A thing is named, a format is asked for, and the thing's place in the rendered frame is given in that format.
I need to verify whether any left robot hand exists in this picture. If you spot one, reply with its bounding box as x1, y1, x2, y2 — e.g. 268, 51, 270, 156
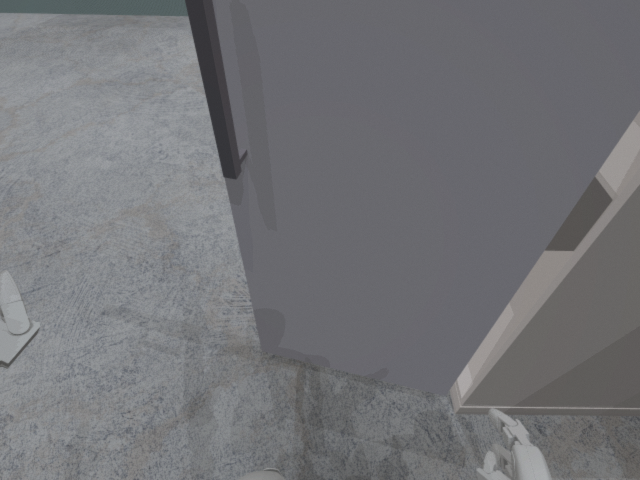
0, 270, 40, 369

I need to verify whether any right robot hand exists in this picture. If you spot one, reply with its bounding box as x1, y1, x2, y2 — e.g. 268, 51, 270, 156
477, 408, 552, 480

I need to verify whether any fridge door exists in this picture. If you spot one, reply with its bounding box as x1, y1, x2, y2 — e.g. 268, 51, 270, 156
212, 0, 640, 396

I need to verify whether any robot left shin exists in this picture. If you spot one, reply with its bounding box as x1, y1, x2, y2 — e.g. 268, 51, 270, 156
263, 468, 284, 478

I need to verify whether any handle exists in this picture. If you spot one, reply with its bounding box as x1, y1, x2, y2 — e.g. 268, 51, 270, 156
185, 0, 247, 180

